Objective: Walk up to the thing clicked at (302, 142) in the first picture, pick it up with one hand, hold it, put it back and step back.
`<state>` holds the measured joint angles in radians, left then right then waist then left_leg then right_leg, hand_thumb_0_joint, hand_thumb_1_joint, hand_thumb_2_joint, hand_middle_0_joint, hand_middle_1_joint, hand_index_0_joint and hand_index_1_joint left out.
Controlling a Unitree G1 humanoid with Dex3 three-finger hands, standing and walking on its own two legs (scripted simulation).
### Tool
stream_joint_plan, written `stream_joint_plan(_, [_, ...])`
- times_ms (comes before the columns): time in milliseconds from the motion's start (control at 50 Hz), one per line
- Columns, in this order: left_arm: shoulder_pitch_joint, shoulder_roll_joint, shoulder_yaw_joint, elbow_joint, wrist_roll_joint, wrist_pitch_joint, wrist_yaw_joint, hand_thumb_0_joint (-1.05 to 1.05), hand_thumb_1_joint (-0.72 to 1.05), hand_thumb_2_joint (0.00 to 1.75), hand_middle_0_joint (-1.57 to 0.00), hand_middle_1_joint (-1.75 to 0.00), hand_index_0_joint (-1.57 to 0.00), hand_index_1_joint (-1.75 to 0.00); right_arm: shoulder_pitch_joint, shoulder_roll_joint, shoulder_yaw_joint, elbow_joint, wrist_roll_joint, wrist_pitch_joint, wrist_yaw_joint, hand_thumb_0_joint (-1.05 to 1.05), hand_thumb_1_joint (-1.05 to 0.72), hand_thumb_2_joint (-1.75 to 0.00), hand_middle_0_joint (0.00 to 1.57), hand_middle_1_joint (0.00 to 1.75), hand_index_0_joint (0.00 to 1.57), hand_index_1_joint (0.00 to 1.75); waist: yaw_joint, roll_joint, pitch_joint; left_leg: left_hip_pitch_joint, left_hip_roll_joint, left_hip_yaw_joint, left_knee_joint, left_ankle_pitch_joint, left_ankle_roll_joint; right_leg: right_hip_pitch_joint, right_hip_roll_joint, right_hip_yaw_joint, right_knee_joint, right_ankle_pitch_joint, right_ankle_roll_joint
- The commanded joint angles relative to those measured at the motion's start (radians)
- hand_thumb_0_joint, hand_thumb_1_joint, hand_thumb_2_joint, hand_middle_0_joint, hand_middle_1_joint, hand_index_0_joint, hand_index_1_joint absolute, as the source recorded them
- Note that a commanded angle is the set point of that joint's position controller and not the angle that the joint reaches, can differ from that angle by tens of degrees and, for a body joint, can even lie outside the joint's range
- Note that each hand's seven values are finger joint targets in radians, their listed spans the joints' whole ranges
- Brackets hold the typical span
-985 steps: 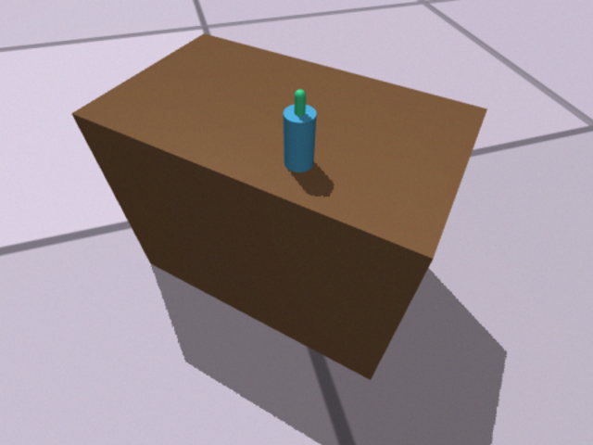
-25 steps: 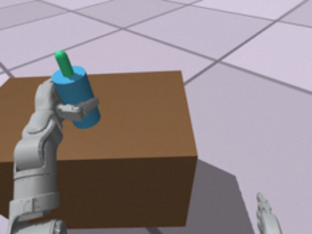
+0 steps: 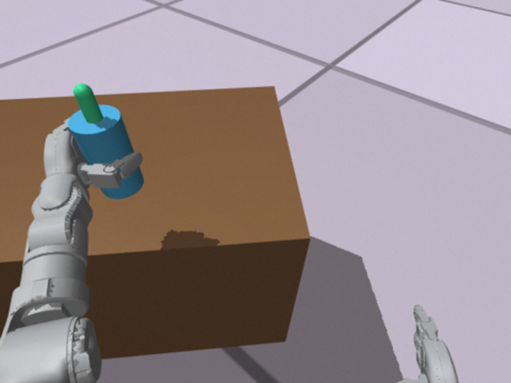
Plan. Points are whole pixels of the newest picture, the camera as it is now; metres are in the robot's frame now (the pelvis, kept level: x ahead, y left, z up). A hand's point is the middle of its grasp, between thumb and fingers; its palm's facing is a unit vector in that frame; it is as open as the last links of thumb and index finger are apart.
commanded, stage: crouch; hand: left
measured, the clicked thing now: (104, 141) +0.43 +0.20 +0.17
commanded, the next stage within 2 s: lower in 0.48 s
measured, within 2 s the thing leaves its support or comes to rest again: rests again in 1.40 s
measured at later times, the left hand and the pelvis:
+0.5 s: hand (118, 157) +0.46 +0.21 +0.12, palm faces +0.19 -0.98 +0.01, open 9.5 cm; pelvis +0.01 +0.00 -0.01, yaw +0 degrees
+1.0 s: hand (132, 177) +0.48 +0.21 +0.05, palm faces +0.18 -0.98 +0.03, open 9.5 cm; pelvis +0.00 +0.00 -0.03, yaw +0 degrees
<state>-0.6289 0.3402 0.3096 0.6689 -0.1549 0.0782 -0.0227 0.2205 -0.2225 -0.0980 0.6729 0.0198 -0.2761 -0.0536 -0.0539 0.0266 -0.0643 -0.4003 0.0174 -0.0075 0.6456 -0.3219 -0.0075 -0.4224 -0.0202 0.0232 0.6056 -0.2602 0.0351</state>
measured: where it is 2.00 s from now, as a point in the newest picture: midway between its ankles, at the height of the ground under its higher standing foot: outside the picture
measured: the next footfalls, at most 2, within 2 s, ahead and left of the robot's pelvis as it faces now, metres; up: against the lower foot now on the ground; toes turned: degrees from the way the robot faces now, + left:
none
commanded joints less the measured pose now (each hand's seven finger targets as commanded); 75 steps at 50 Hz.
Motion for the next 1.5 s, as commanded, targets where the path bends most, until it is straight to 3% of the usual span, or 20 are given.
stream_joint_plan(0, [-0.495,0.242,0.047,-0.188,-0.025,-0.141,-0.018,0.0,0.17,1.29,-1.27,-1.44,-1.32,-1.42,-0.052,-0.139,-0.042,-0.161,0.01,-0.03,-0.007,0.0,0.57,-0.04,0.05,0.05,0.05,0.05,-0.001,-0.008,-0.338,0.104,-0.01,0.011,-0.074,0.251,0.015,0.116,0.027,-0.057,-0.044,0.216,-0.032])
stream_joint_plan(180, [-0.595,0.305,0.061,-0.189,-0.015,-0.245,-0.031,0.0,0.17,1.3,-1.27,-1.43,-1.3,-1.42,-0.05,-0.152,-0.04,-0.259,0.007,0.018,-0.01,0.0,0.56,-0.05,0.05,0.05,0.05,0.05,-0.026,0.053,-0.443,0.159,0.0,0.002,-0.024,0.317,0.006,0.074,0.024,-0.055,0.0,0.257,-0.042])
stream_joint_plan(540, [-0.639,0.341,0.075,-0.062,-0.007,-0.309,-0.066,0.0,0.12,1.3,-1.3,-1.44,-1.33,-1.44,-0.032,-0.144,-0.019,-0.404,0.005,0.093,0.002,0.0,0.55,-0.05,0.05,0.05,0.05,0.05,-0.043,0.06,-0.464,0.069,0.005,0.002,0.051,0.295,0.011,-0.006,0.026,-0.052,0.074,0.236,-0.044])
stream_joint_plan(560, [-0.571,0.367,0.107,0.052,-0.004,-0.302,-0.061,0.0,0.13,1.31,-1.31,-1.46,-1.34,-1.45,0.013,-0.169,-0.041,-0.378,0.003,0.098,-0.003,0.0,0.55,-0.05,0.05,0.05,0.05,0.05,-0.057,0.024,-0.409,0.032,0.009,-0.003,0.058,0.297,0.01,-0.027,0.028,-0.053,0.077,0.228,-0.044])
stream_joint_plan(600, [-0.674,0.353,0.085,-0.049,-0.012,-0.325,-0.07,0.0,0.15,1.26,-1.3,-1.42,-1.31,-1.43,-0.012,-0.15,-0.028,-0.408,0.003,0.1,0.004,0.0,0.54,-0.05,0.05,0.05,0.05,0.05,-0.048,0.074,-0.488,0.049,0.007,-0.003,0.07,0.3,0.007,-0.021,0.026,-0.05,0.087,0.23,-0.046])
stream_joint_plan(640, [-0.567,0.311,0.074,0.105,-0.008,-0.318,-0.075,0.0,0.16,1.24,-1.29,-1.39,-1.3,-1.4,0.022,-0.129,-0.017,-0.362,0.003,0.108,0.005,0.0,0.54,-0.05,0.05,0.05,0.05,0.05,-0.066,0.025,-0.373,-0.028,0.005,-0.001,0.082,0.254,0.016,-0.076,0.028,-0.049,0.095,0.2,-0.044])
stream_joint_plan(720, [-0.619,0.348,0.098,0.077,0.004,-0.355,-0.069,0.0,0.2,1.26,-1.32,-1.42,-1.33,-1.42,-0.007,-0.141,-0.019,-0.456,-0.007,0.11,0.008,0.0,0.55,-0.05,0.05,0.05,0.05,0.05,-0.067,0.026,-0.416,-0.076,-0.003,0.007,0.102,0.152,0.022,-0.09,0.025,-0.043,0.107,0.136,-0.04])
stream_joint_plan(820, [-0.676,0.403,0.116,0.0,0.008,-0.401,-0.073,0.0,0.2,1.24,-1.32,-1.41,-1.33,-1.41,0.031,-0.166,-0.031,-0.523,-0.013,0.113,0.01,0.0,0.54,-0.05,0.05,0.05,0.05,0.05,-0.067,0.079,-0.581,-0.026,0.004,0.0,0.147,0.243,0.015,-0.063,0.025,-0.042,0.15,0.201,-0.044])
stream_joint_plan(920, [-0.659,0.424,0.137,0.056,0.01,-0.43,-0.071,0.0,0.23,1.26,-1.33,-1.41,-1.34,-1.42,0.053,-0.142,-0.008,-0.513,-0.019,0.125,0.016,0.0,0.53,-0.06,0.05,0.05,0.05,0.05,-0.073,0.088,-0.549,-0.109,0.003,-0.004,0.182,0.244,0.018,-0.086,0.025,-0.039,0.178,0.205,-0.044])
stream_joint_plan(960, [-0.655,0.419,0.132,0.04,0.013,-0.441,-0.063,0.0,0.24,1.27,-1.34,-1.42,-1.35,-1.43,0.053,-0.173,-0.046,-0.525,-0.019,0.13,0.013,0.0,0.53,-0.06,0.05,0.05,0.05,0.05,-0.073,0.114,-0.533,-0.111,0.002,0.0,0.179,0.208,0.014,-0.11,0.026,-0.039,0.183,0.173,-0.049])
stream_joint_plan(1000, [-0.623,0.372,0.109,0.096,0.027,-0.444,-0.06,0.0,0.27,1.26,-1.32,-1.4,-1.33,-1.41,0.061,-0.147,-0.017,-0.542,-0.026,0.129,0.022,0.0,0.54,-0.05,0.05,0.05,0.05,0.05,-0.091,0.112,-0.476,-0.112,0.013,-0.013,0.185,0.214,0.007,-0.185,0.031,-0.049,0.187,0.144,-0.055])
stream_joint_plan(1080, [-0.588,0.41,0.137,0.118,0.026,-0.453,-0.062,0.0,0.24,1.27,-1.35,-1.43,-1.36,-1.43,0.085,-0.179,-0.043,-0.578,-0.027,0.135,0.025,0.0,0.54,-0.05,0.05,0.05,0.05,0.05,-0.091,0.115,-0.512,-0.111,0.013,-0.012,0.206,0.222,0.006,-0.182,0.035,-0.05,0.206,0.151,-0.054])
stream_joint_plan(1120, [-0.642,0.344,0.092,0.058,0.016,-0.463,-0.07,0.0,0.24,1.28,-1.35,-1.43,-1.36,-1.44,0.098,-0.153,-0.025,-0.603,-0.026,0.136,0.031,0.0,0.53,-0.06,0.05,0.05,0.05,0.05,-0.095,0.137,-0.571,-0.084,0.014,-0.013,0.212,0.246,0.007,-0.173,0.036,-0.052,0.215,0.172,-0.055])
stream_joint_plan(1140, [-0.567,0.405,0.144,0.136,0.02,-0.457,-0.064,0.0,0.22,1.27,-1.34,-1.42,-1.35,-1.43,0.127,-0.186,-0.059,-0.569,-0.028,0.141,0.027,0.0,0.53,-0.05,0.05,0.05,0.05,0.05,-0.099,0.116,-0.522,-0.108,0.018,-0.019,0.217,0.262,0.004,-0.2,0.038,-0.057,0.221,0.165,-0.056])
stream_joint_plan(1180, [-0.655,0.328,0.074,0.017,0.014,-0.474,-0.078,0.0,0.23,1.26,-1.33,-1.41,-1.35,-1.42,0.089,-0.131,0.002,-0.63,-0.026,0.137,0.039,0.0,0.53,-0.05,0.05,0.05,0.05,0.05,-0.093,0.157,-0.598,-0.064,0.017,-0.019,0.232,0.296,0.003,-0.196,0.039,-0.056,0.228,0.191,-0.055])
stream_joint_plan(1200, [-0.612,0.369,0.115,0.094,0.014,-0.467,-0.075,0.0,0.23,1.27,-1.35,-1.43,-1.36,-1.43,0.119,-0.174,-0.044,-0.605,-0.028,0.138,0.033,0.0,0.53,-0.06,0.05,0.05,0.05,0.05,-0.105,0.129,-0.569,-0.066,0.02,-0.021,0.239,0.303,0.002,-0.217,0.041,-0.059,0.232,0.185,-0.055])
stream_joint_plan(1240, [-0.571,0.358,0.116,0.119,0.015,-0.472,-0.073,0.0,0.24,1.28,-1.34,-1.42,-1.35,-1.43,0.092,-0.14,-0.005,-0.639,-0.027,0.14,0.038,0.0,0.53,-0.06,0.05,0.05,0.05,0.05,-0.096,0.117,-0.52,-0.114,0.018,-0.022,0.233,0.276,-0.001,-0.221,0.041,-0.059,0.237,0.164,-0.057])
stream_joint_plan(1260, [-0.621,0.364,0.102,0.03,0.014,-0.485,-0.073,0.0,0.23,1.28,-1.34,-1.43,-1.36,-1.44,0.09,-0.168,-0.028,-0.645,-0.03,0.142,0.037,0.0,0.53,-0.05,0.05,0.05,0.05,0.05,-0.088,0.149,-0.591,-0.083,0.019,-0.024,0.241,0.302,-0.001,-0.205,0.039,-0.058,0.245,0.186,-0.058])
stream_joint_plan(1400, [-0.554,0.382,0.134,0.087,0.023,-0.497,-0.065,0.0,0.29,1.3,-1.33,-1.43,-1.34,-1.44,0.142,-0.185,-0.047,-0.672,-0.036,0.161,0.044,0.0,0.54,-0.05,0.05,0.05,0.05,0.05,-0.096,0.133,-0.534,-0.1,0.022,-0.032,0.25,0.322,-0.007,-0.24,0.042,-0.064,0.263,0.178,-0.06])
stream_joint_plan(1480, [-0.554,0.365,0.132,0.083,0.024,-0.509,-0.064,0.0,0.27,1.31,-1.33,-1.43,-1.33,-1.44,0.164,-0.152,-0.019,-0.687,-0.038,0.17,0.052,0.0,0.54,-0.06,0.05,0.05,0.05,0.05,-0.096,0.139,-0.537,-0.131,0.017,-0.027,0.269,0.331,-0.003,-0.225,0.039,-0.057,0.275,0.205,-0.057])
